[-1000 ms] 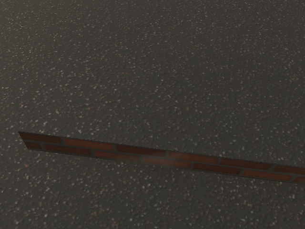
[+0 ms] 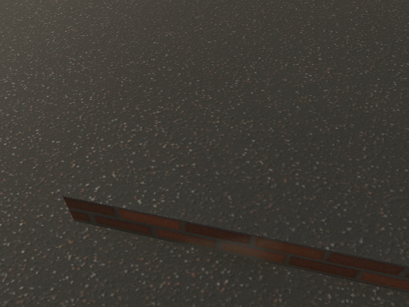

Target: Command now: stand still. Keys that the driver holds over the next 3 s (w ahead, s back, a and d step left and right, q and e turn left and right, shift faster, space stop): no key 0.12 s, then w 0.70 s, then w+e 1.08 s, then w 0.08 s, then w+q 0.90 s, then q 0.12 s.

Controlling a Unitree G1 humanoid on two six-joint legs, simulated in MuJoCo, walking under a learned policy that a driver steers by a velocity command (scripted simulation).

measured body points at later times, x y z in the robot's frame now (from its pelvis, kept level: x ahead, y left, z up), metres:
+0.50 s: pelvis +0.08 +0.02 +0.01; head +0.08 +0.04 +0.46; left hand +0.19 +0.29 -0.11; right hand +0.12 -0.25 -0.10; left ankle +0.03 +0.12 -0.73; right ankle +0.02 -0.11 -0.66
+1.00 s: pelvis +0.32 -0.04 +0.01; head +0.35 -0.05 +0.46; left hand +0.44 +0.24 -0.10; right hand +0.44 -0.31 -0.10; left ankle +0.30 +0.12 -0.65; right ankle +0.37 -0.11 -0.73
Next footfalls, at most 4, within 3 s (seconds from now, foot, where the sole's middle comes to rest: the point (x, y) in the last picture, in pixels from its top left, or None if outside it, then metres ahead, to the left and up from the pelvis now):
0.82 right None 0.41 -0.11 -0.77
1.28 left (195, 285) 0.59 0.07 -0.77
1.76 right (302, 210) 0.77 -0.29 -0.61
2.32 left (321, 132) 1.14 -0.42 -0.61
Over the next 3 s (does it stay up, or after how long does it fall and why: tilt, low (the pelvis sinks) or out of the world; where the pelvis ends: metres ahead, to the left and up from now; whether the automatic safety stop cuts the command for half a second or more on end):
stays up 1.29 -0.62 0.17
